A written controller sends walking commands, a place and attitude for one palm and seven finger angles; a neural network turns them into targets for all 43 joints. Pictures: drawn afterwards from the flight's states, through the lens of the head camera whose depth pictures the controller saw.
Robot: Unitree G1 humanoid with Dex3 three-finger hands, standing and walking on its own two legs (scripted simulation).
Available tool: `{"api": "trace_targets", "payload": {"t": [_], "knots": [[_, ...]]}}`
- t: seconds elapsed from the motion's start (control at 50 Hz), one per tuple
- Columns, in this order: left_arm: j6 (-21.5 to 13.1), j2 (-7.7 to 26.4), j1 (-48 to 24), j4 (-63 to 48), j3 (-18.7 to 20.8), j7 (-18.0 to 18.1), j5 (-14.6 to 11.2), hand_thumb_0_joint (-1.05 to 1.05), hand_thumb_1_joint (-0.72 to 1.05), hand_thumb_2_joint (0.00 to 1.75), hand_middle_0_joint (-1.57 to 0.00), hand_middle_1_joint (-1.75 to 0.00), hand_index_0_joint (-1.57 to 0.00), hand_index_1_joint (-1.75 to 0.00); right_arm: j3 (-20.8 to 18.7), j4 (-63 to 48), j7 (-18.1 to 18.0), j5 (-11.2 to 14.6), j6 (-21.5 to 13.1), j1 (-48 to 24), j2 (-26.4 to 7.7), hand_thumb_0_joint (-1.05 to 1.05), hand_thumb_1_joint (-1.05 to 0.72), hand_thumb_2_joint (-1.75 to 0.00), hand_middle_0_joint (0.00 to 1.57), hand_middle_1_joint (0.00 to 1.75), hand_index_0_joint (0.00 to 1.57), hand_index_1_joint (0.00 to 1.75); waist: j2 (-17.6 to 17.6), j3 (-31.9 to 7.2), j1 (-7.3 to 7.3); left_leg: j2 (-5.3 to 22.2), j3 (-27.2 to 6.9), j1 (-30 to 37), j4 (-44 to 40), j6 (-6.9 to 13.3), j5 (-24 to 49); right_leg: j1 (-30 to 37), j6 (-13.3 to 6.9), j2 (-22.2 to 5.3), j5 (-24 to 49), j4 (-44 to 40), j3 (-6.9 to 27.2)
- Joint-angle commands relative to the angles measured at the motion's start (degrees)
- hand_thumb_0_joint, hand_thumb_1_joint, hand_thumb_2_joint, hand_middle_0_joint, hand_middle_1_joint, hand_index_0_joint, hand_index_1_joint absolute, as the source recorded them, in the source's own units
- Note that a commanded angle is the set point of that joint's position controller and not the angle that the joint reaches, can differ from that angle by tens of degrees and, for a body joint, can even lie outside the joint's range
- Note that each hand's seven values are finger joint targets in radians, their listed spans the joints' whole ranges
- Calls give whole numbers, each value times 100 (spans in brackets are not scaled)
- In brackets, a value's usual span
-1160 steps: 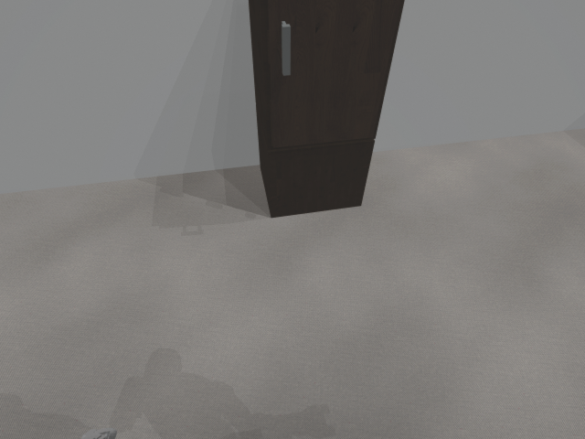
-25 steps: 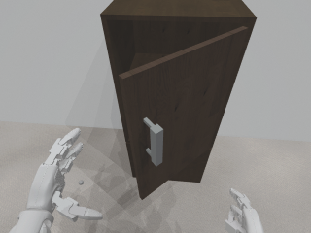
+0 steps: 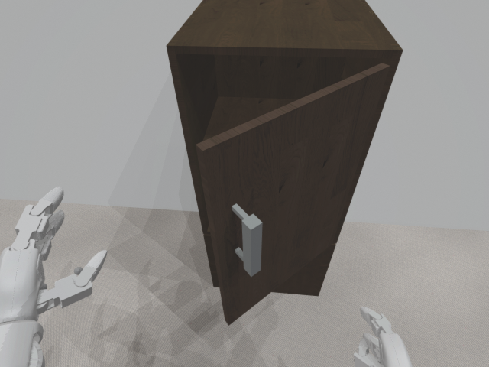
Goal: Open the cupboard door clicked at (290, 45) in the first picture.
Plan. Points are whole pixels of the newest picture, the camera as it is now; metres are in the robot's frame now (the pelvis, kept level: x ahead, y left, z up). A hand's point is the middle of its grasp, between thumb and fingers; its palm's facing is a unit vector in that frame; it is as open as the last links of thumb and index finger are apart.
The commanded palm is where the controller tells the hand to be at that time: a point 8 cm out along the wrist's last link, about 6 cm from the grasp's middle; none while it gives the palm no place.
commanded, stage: draw the hand back to the body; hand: left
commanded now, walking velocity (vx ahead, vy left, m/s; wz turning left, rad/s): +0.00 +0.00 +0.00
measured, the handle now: (245, 240) +0.33 +0.04 +0.04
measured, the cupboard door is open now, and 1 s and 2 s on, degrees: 43 43 43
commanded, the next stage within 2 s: step back with the hand held close in 0.50 s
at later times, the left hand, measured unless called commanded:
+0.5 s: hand (76, 264) +0.19 +0.24 +0.15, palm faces +0.45 -0.81 -0.38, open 7.5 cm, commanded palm +0.14 +0.28 +0.17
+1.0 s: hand (63, 284) +0.16 +0.24 +0.15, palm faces +0.35 -0.80 -0.49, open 7.4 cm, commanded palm +0.11 +0.29 +0.18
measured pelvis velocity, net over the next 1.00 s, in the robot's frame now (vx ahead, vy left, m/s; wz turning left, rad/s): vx -0.04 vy -0.01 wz -0.01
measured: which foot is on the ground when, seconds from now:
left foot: down 0.00-1.00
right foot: down 0.00-1.00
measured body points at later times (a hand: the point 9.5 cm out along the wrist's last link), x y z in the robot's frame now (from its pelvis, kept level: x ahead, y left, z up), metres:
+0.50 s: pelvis +0.00 -0.02 +0.00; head -0.02 -0.04 +0.45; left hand +0.16 +0.28 +0.17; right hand +0.19 -0.24 -0.08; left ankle +0.01 +0.10 -0.74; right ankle -0.03 -0.12 -0.74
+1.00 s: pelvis -0.04 -0.01 +0.00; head -0.02 -0.02 +0.45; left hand +0.14 +0.28 +0.18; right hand +0.14 -0.26 -0.08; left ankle +0.01 +0.10 -0.74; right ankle -0.03 -0.12 -0.74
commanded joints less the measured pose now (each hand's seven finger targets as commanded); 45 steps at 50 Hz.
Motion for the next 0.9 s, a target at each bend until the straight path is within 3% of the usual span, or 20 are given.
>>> {"api": "trace_targets", "payload": {"t": [0.0,0.1,0.2,0.24,0.28,0.44,0.56,0.6,0.62,0.64,0.66,0.7,0.78,0.86,0.88], "knots": [[-374,982,-507,-1186,885,97,-17,0,73,82,-19,-30,-19,-30,-275,-894,-28,8,-305,-776,-602,0,-90,-90,20,30,20,30,16,-266,24,182,-278,344,-566,-104,1271,-223,-140,74,1183,-405,-40],[-426,1173,-764,-1215,1181,105,-55,0,90,90,-20,-30,-20,-30,-318,-835,-43,25,-284,-817,-603,0,-90,-90,20,30,20,30,162,-282,27,162,-221,441,-564,-86,1274,-185,-130,63,1253,-488,-12],[-385,896,-659,-966,882,56,-50,0,90,90,-20,-30,-20,-30,-346,-817,-2,18,-263,-815,-645,0,-90,-90,20,30,20,30,43,-145,-1,161,-213,474,-592,-66,1340,-225,-105,66,1309,-529,-19],[-409,1034,-707,-1035,997,63,-55,0,90,90,-20,-30,-20,-30,-365,-822,-15,14,-256,-827,-646,0,-90,-90,20,30,20,30,-144,-267,21,150,-191,534,-573,-38,1278,-206,-93,69,1301,-562,3],[-440,1201,-762,-1145,1124,76,-38,0,90,90,-20,-30,-20,-30,-368,-801,-28,7,-280,-849,-656,0,-90,-90,20,30,20,30,23,-339,48,135,-169,558,-540,-42,1313,-147,-107,53,1368,-572,20],[-454,1128,-662,-1113,1112,62,-73,0,90,90,-20,-30,-20,-30,-360,-777,-35,15,-300,-853,-587,0,-90,-90,20,30,20,30,66,-254,37,108,-112,576,-488,-29,1397,-176,-80,35,1553,-608,50],[-481,1136,-711,-1041,1102,42,-87,0,90,90,-20,-30,-20,-30,-380,-759,-46,17,-305,-874,-584,0,-90,-90,20,30,20,30,-98,-198,28,106,-83,620,-481,0,1264,-251,-50,32,1452,-691,90],[-563,1326,-1106,-1568,1194,63,-83,0,90,90,-20,-30,-20,-30,-377,-793,-54,32,-343,-921,-586,0,-90,-90,20,30,20,30,212,-372,39,92,-96,701,-473,-10,1301,-167,-68,3,1491,-684,118],[-762,2017,-1312,-1618,1918,98,-52,0,90,90,-20,-30,-20,-30,-387,-930,-43,55,-203,-766,-724,0,-90,-90,20,30,20,30,-92,127,-210,230,-236,317,-209,78,1192,-755,-26,-257,1835,-969,475],[-733,1505,-603,-1014,1562,17,-51,0,90,90,-20,-30,-20,-30,-410,-825,-37,30,-86,-783,-651,0,-90,-90,20,30,20,30,-451,11,-239,225,-270,310,-48,69,1240,-719,-26,-383,2108,-914,462],[-705,1293,-293,-948,1361,-26,-27,0,90,90,-20,-30,-20,-30,-440,-903,-13,34,3,-758,-679,0,-90,-90,20,30,20,30,-479,-43,-258,234,-222,258,20,44,1351,-722,-11,-430,2310,-833,432],[-724,1231,-34,-997,1304,-32,-25,0,90,90,-20,-30,-20,-30,-468,-962,-12,44,121,-735,-693,0,-90,-90,20,30,20,30,-208,-319,-275,297,-204,275,6,26,1782,-601,22,-440,2564,-624,309],[-696,1414,166,-1303,1433,41,-20,0,90,90,-20,-30,-20,-30,-537,-1083,-55,83,299,-729,-729,0,-90,-90,20,30,20,30,-120,-741,-278,408,-217,338,-8,13,2388,-465,51,-391,2803,-341,235],[-687,1587,242,-1558,1606,122,-27,0,90,90,-20,-30,-20,-30,-560,-1221,-75,116,382,-712,-688,0,-90,-90,20,30,20,30,-372,-872,-285,456,-240,131,25,-11,2319,-479,54,-358,2694,-193,294],[-697,1675,222,-1678,1658,151,-24,0,90,90,-20,-30,-20,-30,-566,-1208,-98,119,393,-736,-705,0,-90,-90,20,30,20,30,-214,-895,-278,458,-269,70,4,-13,2319,-421,30,-380,2684,-147,280]]}}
